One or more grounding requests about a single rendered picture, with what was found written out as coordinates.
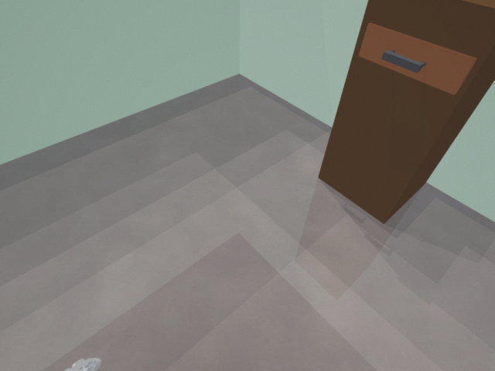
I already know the handle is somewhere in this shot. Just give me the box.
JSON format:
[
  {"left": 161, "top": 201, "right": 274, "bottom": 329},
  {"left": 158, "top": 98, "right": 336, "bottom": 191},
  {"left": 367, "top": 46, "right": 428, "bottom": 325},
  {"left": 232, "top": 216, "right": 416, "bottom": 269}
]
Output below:
[{"left": 381, "top": 50, "right": 426, "bottom": 73}]

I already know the cabinet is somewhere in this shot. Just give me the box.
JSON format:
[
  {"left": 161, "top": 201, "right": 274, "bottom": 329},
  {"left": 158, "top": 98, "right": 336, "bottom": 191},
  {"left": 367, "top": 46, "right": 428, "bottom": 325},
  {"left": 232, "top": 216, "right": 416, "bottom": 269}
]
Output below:
[{"left": 318, "top": 0, "right": 495, "bottom": 224}]

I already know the drawer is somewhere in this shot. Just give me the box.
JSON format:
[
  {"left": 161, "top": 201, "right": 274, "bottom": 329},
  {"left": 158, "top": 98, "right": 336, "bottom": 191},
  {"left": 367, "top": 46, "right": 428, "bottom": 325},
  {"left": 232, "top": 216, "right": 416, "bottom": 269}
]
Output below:
[{"left": 358, "top": 22, "right": 477, "bottom": 95}]

